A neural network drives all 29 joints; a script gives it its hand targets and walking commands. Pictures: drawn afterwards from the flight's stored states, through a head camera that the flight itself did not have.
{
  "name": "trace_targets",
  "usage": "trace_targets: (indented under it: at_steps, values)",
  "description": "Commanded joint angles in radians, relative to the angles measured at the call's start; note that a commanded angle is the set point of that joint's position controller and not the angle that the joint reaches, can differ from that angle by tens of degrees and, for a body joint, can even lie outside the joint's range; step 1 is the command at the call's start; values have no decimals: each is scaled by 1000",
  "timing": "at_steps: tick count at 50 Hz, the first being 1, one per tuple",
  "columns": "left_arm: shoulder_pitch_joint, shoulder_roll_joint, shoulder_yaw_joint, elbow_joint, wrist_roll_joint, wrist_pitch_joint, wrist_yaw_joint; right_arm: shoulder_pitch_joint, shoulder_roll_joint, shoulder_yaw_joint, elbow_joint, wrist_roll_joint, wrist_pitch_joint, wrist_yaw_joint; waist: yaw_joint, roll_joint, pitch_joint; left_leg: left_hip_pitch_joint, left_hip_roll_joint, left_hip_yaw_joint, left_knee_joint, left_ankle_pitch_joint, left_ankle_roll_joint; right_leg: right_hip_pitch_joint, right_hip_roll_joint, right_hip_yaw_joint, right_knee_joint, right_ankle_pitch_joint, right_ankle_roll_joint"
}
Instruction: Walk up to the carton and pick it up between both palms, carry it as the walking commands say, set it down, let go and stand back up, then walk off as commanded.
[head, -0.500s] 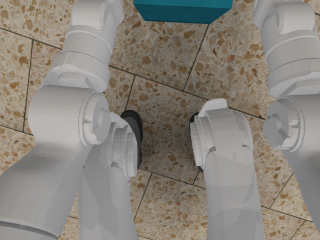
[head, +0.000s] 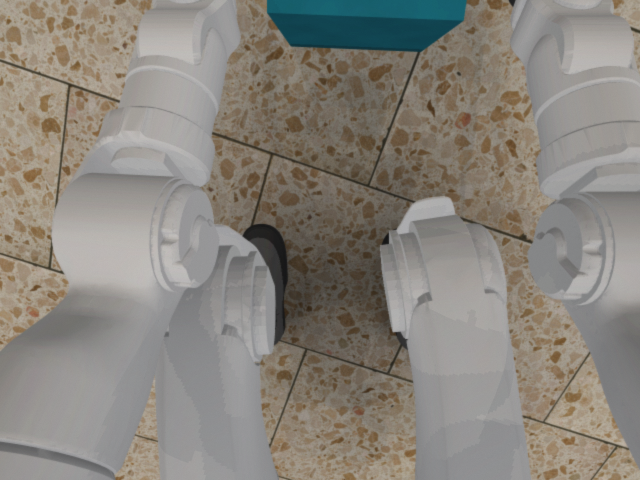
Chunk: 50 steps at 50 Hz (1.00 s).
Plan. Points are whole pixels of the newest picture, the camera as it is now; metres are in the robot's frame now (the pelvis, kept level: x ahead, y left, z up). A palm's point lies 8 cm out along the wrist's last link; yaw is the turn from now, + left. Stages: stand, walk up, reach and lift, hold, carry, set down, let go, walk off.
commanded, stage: set down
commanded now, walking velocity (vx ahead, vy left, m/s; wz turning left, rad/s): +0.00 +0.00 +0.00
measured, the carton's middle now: out of the picture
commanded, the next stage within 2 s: none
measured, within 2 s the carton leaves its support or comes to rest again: neither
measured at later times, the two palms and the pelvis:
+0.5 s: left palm out of the picture +0.55 +0.08 -0.18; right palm out of the picture +0.52 -0.20 -0.18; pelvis +0.00 +0.00 +0.00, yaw +0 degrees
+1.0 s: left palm out of the picture +0.55 +0.10 -0.20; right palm out of the picture +0.52 -0.21 -0.20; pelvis +0.01 +0.00 +0.01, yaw +0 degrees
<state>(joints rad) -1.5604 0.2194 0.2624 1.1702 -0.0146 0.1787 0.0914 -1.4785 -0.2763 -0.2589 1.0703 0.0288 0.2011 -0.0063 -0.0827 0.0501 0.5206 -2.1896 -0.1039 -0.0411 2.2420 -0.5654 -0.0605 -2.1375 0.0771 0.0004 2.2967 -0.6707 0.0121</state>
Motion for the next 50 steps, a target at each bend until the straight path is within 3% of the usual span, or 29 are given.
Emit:
trace_targets:
  at_steps: [1, 2, 3, 8, 13, 16, 18, 19, 20, 22, 25, 27, 28, 29, 30, 31, 33, 35, 36, 37, 38, 40, 43, 44, 45, 46, 47, 48, 50]
  values:
    - [-447, -839, -184, -98, -40, -32, -208, -639, 776, 290, -181, 77, -37, 245, -4, -20, -860, 409, -65, 98, -80, 248, 68, 272, 40, -15, -250, 338, -25]
    - [-471, -840, -193, -111, -67, -32, -213, -601, 774, 280, -164, 55, -35, 246, -39, -51, -850, 396, -64, 83, -75, 261, 73, 273, 39, -15, -241, 355, -27]
    - [-452, -858, -184, -90, -45, -31, -210, -601, 784, 256, -132, 50, -33, 248, -17, -18, -845, 428, -63, 81, -85, 248, 76, 243, 40, -28, -226, 331, -28]
    - [-461, -840, -199, -99, -40, -27, -211, -553, 745, 228, -93, 30, -29, 249, -51, 16, -816, 439, -55, 81, -83, 217, 62, 199, 38, -31, -234, 297, -38]
    - [-443, -795, -172, -106, -37, -38, -205, -554, 771, 245, -126, 32, -29, 254, -12, -40, -821, 385, -65, 85, -80, 246, 70, 268, 35, -7, -236, 347, -23]
    - [-444, -815, -173, -105, -30, -33, -213, -529, 741, 215, -112, 3, -33, 245, -38, -26, -789, 385, -62, 81, -68, 241, 65, 238, 40, -10, -237, 337, -32]
    - [-446, -802, -173, -117, -25, -41, -205, -556, 744, 228, -138, 16, -37, 248, -18, -20, -808, 385, -66, 82, -75, 238, 68, 240, 37, -10, -231, 337, -26]
    - [-457, -781, -182, -120, -33, -41, -201, -536, 711, 213, -114, 5, -37, 248, -30, 4, -800, 421, -56, 82, -76, 245, 63, 237, 29, -12, -229, 339, -27]
    - [-437, -765, -153, -118, -23, -43, -205, -556, 712, 215, -133, 8, -36, 243, -33, -40, -791, 409, -58, 87, -73, 229, 64, 243, 34, -18, -237, 315, -17]
    - [-451, -778, -191, -115, -38, -44, -202, -520, 712, 208, -115, -4, -43, 244, -41, 10, -810, 414, -56, 79, -71, 245, 59, 235, 33, -11, -226, 339, -32]
    - [-446, -736, -148, -108, -28, -48, -192, -553, 682, 203, -150, -4, -45, 233, -30, -37, -795, 430, -65, 75, -72, 252, 69, 224, 34, -15, -243, 310, -22]
    - [-431, -702, -154, -110, -30, -50, -190, -522, 623, 168, -105, -23, -48, 218, -60, -14, -799, 411, -63, 78, -73, 223, 61, 240, 31, -33, -228, 308, -25]
    - [-423, -662, -133, -108, -8, -52, -180, -517, 625, 170, -114, -14, -47, 215, -22, -15, -801, 435, -55, 83, -82, 241, 56, 248, 29, -24, -237, 309, -20]
    - [-409, -630, -129, -108, -9, -56, -170, -523, 578, 173, -141, -18, -54, 212, -21, -15, -821, 454, -54, 85, -74, 258, 55, 236, 29, -19, -230, 324, -14]
    - [-396, -590, -99, -105, -2, -54, -168, -505, 550, 167, -134, -25, -54, 200, -13, -62, -802, 451, -57, 84, -77, 249, 58, 250, 31, -29, -236, 305, -8]
    - [-410, -575, -120, -134, -12, -62, -164, -501, 544, 159, -129, -25, -61, 194, -17, -23, -823, 429, -54, 83, -74, 243, 57, 284, 24, -12, -228, 330, -17]
    - [-390, -482, -87, -101, -5, -65, -149, -483, 454, 121, -98, -40, -68, 167, -50, -45, -814, 436, -47, 93, -85, 215, 48, 312, 21, -24, -238, 318, -8]
    - [-377, -417, -93, -120, 6, -76, -131, -459, 397, 105, -111, -37, -84, 147, -17, -5, -829, 464, -42, 86, -87, 268, 43, 294, 22, -17, -227, 359, -4]
    - [-353, -334, -51, -110, 32, -74, -116, -460, 317, 78, -92, -53, -83, 133, -8, -25, -828, 472, -45, 90, -87, 247, 48, 274, 24, -28, -227, 322, 6]
    - [-343, -285, -49, -124, 23, -82, -102, -399, 275, 61, -69, -53, -89, 119, -37, -16, -833, 483, -37, 89, -96, 225, 40, 279, 23, -29, -235, 318, -2]
    - [-336, -186, -40, -102, 12, -86, -82, -419, 149, 49, -72, -44, -99, 90, -28, -2, -850, 493, -25, 100, -89, 241, 26, 326, 5, -16, -246, 353, 3]
    - [-325, -11, -36, -106, -4, -101, -41, -403, -29, 19, -56, -42, -123, 39, -51, -24, -906, 492, -22, 85, -93, 263, 21, 363, -2, -25, -240, 373, 11]
    - [-277, 118, -31, -74, 8, -117, 14, -380, -139, 31, -43, -4, -143, -19, -22, -18, -998, 519, -5, 76, -86, 303, 23, 392, -6, -13, -242, 433, 18]
    - [-294, 161, -26, -67, 6, -121, 24, -405, -158, 47, -50, 28, -151, -28, 8, -8, -1016, 526, 0, 78, -86, 337, 21, 403, -11, -6, -237, 464, 25]
    - [-302, 168, -42, -74, -17, -125, 30, -386, -175, 45, -23, 33, -158, -39, -28, -36, -1029, 554, 1, 63, -90, 350, 24, 403, -5, -27, -228, 473, 31]
    - [-304, 164, -51, -89, -19, -134, 35, -378, -201, 29, -18, 30, -170, -49, -23, 7, -1059, 558, 4, 73, -79, 373, 17, 383, -4, -17, -223, 490, 22]
    - [-325, 191, -66, -68, -47, -134, 39, -391, -241, 33, 12, 36, -171, -59, -45, -7, -1075, 550, 8, 74, -73, 370, 16, 404, -12, -16, -222, 504, 21]
    - [-340, 184, -62, -94, -45, -142, 39, -398, -204, 52, -3, 48, -176, -60, -34, -29, -1095, 532, 2, 76, -74, 373, 19, 418, -9, -14, -227, 511, 18]
    - [-371, 158, -106, -125, -94, -151, 33, -425, -242, 68, -36, 60, -188, -73, -58, -32, -1189, 524, 1, 79, -60, 414, 17, 492, -15, -10, -218, 595, 18]
